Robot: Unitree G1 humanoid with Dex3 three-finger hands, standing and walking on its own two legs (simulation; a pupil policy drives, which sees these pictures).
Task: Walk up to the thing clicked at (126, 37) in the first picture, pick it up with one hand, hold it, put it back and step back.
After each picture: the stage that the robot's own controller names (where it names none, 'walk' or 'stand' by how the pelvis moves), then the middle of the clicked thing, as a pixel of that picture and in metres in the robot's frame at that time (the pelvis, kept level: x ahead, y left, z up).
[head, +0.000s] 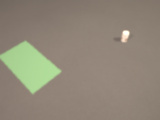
stand; (124, 36) +1.42 -0.46 -0.72
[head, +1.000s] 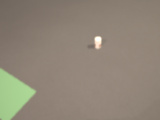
walk; (98, 42) +1.35 -0.02 -0.69
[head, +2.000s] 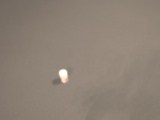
walk; (63, 76) +0.84 +0.26 -0.71
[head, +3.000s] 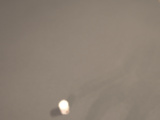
walk; (64, 107) +0.51 +0.20 -0.70
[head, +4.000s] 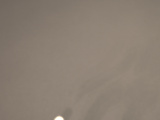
stand; out of the picture +0.39 +0.18 -0.70
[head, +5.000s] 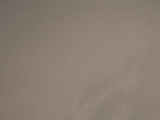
stand; out of the picture +0.36 +0.18 -0.72
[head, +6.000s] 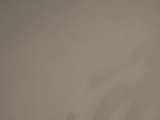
stand; out of the picture +0.33 +0.20 -0.70
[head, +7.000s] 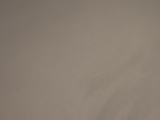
stand; out of the picture +0.30 +0.20 -0.72
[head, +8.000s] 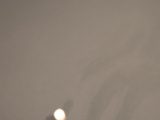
stand; (60, 116) +0.36 +0.20 -0.70
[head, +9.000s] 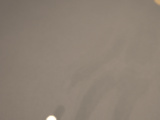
stand; out of the picture +0.34 +0.21 -0.70
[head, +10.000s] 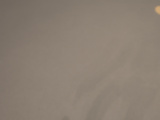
stand; out of the picture +0.34 +0.21 -0.72
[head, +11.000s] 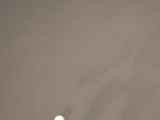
stand; out of the picture +0.37 +0.18 -0.71
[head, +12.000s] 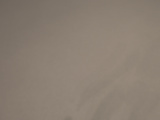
stand; out of the picture +0.36 +0.19 -0.72
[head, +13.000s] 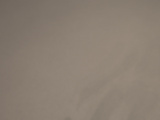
stand; out of the picture +0.35 +0.19 -0.73
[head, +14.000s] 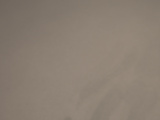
stand; out of the picture +0.36 +0.19 -0.73
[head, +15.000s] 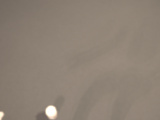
go down; (51, 112) +0.37 +0.20 -0.68
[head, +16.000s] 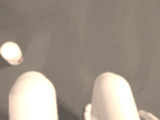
go down; (12, 54) +0.42 +0.27 -0.29
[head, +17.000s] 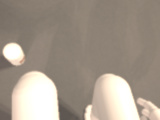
close in; (15, 55) +0.42 +0.27 -0.29
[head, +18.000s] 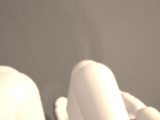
close in; out of the picture +0.39 +0.31 -0.22
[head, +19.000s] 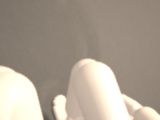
close; out of the picture +0.38 +0.31 -0.22
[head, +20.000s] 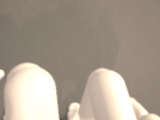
lift; out of the picture +0.31 +0.28 -0.17
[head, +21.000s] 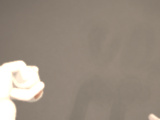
lift; (29, 85) +0.32 +0.19 +0.01
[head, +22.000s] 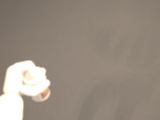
hold; (37, 84) +0.33 +0.17 -0.01
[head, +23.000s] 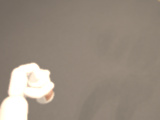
crouch; (41, 87) +0.33 +0.16 -0.02
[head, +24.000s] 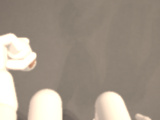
crouch; (22, 56) +0.41 +0.22 -0.09
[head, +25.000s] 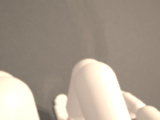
lower; out of the picture +0.39 +0.32 -0.22
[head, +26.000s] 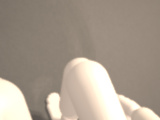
lower; out of the picture +0.41 +0.33 -0.22
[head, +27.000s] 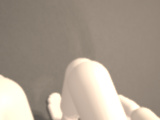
lower; out of the picture +0.40 +0.33 -0.22
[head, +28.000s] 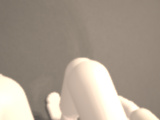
lower; out of the picture +0.40 +0.33 -0.22
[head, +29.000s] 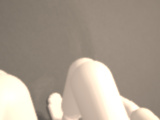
loosen; out of the picture +0.40 +0.32 -0.22
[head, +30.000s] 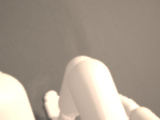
withdraw; out of the picture +0.39 +0.32 -0.23
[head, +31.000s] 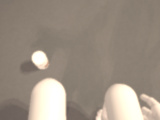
walk; (40, 60) +0.44 +0.24 -0.38
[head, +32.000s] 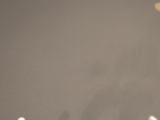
stand; out of the picture +0.37 +0.17 -0.66
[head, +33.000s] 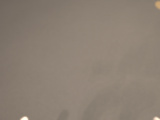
stand; out of the picture +0.38 +0.20 -0.67
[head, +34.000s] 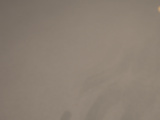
stand; out of the picture +0.38 +0.19 -0.70
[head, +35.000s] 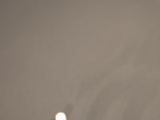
walk; (61, 119) +0.40 +0.18 -0.72
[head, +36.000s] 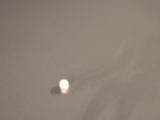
walk; (64, 86) +0.61 +0.16 -0.71
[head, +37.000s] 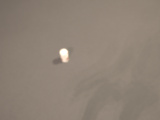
walk; (64, 55) +0.91 +0.24 -0.70
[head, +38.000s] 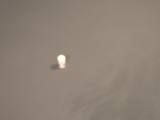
stand; (61, 61) +1.02 +0.22 -0.71
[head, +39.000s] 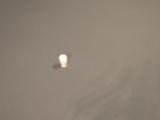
stand; (63, 61) +1.03 +0.22 -0.73
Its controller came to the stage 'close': yes
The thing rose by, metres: 0.70
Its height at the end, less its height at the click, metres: +0.00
